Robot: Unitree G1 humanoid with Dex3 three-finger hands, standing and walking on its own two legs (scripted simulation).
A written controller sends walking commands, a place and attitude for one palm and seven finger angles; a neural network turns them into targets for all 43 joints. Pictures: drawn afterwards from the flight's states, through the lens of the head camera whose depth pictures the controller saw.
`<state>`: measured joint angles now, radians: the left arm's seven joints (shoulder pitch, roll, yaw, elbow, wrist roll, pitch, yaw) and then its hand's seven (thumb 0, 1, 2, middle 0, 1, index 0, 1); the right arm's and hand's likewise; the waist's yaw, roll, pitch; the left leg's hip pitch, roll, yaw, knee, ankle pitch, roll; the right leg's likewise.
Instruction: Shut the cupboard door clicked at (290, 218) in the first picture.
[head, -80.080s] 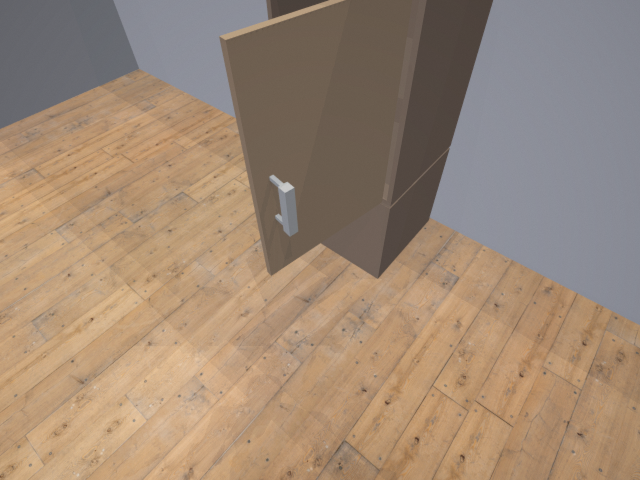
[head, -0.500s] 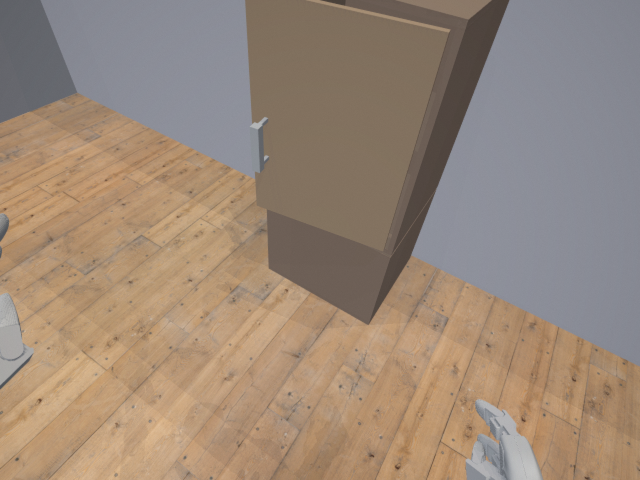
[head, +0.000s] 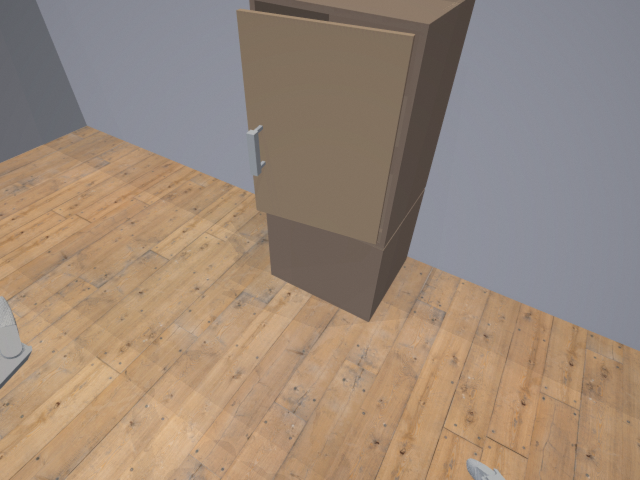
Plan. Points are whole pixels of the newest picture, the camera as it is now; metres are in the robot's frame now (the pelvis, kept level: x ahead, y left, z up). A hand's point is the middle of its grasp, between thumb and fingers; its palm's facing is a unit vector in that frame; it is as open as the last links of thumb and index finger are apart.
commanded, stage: stop stepping back and stand still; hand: left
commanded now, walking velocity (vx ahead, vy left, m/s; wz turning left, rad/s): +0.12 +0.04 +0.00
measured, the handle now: (257, 150) +0.99 +0.19 -0.09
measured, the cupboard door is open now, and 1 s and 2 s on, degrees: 9 9 9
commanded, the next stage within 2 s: let the arm hang, fingers relaxed in 0.74 s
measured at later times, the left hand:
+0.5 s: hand (19, 316) +0.23 +0.29 +0.17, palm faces +0.48 -0.76 -0.44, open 7.4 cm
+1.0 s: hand (95, 438) +0.20 +0.29 -0.05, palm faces +0.06 -0.90 -0.43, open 7.4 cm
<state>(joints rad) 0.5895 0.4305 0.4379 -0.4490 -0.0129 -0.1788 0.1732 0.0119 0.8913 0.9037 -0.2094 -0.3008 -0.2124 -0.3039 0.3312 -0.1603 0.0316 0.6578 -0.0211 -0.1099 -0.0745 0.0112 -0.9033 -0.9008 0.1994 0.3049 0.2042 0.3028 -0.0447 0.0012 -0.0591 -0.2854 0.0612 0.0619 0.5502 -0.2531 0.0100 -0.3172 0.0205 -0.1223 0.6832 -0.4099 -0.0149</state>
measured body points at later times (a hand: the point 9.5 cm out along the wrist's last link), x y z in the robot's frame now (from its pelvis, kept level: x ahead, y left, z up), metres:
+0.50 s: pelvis +0.03 +0.02 +0.00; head +0.03 +0.04 +0.45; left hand +0.20 +0.33 +0.19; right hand +0.21 -0.21 -0.07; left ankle +0.06 +0.13 -0.73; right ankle +0.02 -0.08 -0.73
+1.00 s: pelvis +0.01 +0.05 -0.01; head +0.02 +0.02 +0.44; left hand +0.19 +0.34 -0.02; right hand +0.17 -0.22 -0.12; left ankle +0.06 +0.13 -0.73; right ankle +0.02 -0.08 -0.73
